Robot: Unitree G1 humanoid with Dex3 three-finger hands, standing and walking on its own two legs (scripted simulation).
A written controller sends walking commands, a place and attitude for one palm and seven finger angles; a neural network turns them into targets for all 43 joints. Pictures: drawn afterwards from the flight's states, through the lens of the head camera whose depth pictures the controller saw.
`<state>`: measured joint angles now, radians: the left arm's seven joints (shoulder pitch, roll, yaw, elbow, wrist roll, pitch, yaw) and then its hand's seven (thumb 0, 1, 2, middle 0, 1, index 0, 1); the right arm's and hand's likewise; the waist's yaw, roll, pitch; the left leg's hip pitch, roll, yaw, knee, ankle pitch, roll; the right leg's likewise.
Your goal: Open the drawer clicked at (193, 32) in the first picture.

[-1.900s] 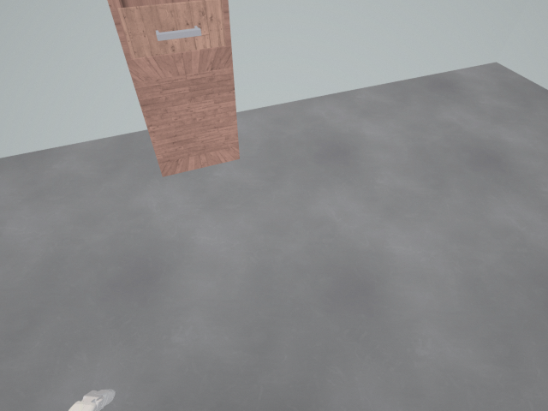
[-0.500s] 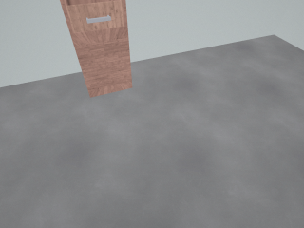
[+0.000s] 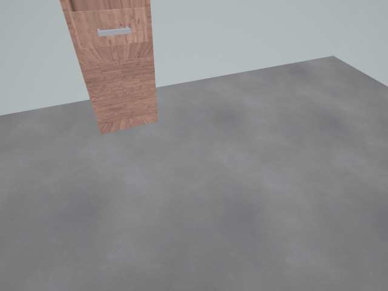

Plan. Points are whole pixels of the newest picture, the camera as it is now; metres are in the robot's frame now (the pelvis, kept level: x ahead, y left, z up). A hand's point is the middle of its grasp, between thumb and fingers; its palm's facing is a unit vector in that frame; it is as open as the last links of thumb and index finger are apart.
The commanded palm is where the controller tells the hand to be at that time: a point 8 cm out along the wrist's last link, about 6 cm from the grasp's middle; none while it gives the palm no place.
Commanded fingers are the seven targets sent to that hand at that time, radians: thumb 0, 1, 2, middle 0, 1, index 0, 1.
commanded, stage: walk to a spot facing it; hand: left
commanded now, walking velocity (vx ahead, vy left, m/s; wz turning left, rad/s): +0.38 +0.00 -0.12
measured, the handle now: (114, 30) +1.34 +0.51 -0.03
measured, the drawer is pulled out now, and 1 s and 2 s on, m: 0.00 0.00 0.00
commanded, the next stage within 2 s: turn to face it in 1.36 s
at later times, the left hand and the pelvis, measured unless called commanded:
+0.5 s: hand (149, 249) +0.26 +0.13 -0.16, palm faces -0.01 -0.98 -0.21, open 7.2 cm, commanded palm none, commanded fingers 0.00 0.90 0.90 -0.20 -0.30 -0.20 -0.30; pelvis +0.19 -0.06 +0.00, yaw -1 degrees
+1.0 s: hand (139, 200) +0.40 +0.18 -0.17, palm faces +0.05 -0.99 -0.14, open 7.4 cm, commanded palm none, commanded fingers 0.00 0.90 0.90 -0.20 -0.30 -0.20 -0.30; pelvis +0.40 +0.01 +0.02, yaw -1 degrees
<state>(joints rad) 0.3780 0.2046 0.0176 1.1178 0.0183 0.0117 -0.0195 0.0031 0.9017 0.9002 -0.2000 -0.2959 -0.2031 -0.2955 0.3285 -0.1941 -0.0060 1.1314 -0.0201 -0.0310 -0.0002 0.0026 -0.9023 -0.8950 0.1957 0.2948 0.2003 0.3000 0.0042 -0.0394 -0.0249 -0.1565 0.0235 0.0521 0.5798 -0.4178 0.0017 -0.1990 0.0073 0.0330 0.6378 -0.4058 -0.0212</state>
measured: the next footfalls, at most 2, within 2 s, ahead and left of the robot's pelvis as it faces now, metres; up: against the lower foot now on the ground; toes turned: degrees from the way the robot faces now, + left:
right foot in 0.30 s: +0.25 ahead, -0.15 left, +0.00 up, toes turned -10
left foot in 0.76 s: +0.44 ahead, +0.08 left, +0.00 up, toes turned +11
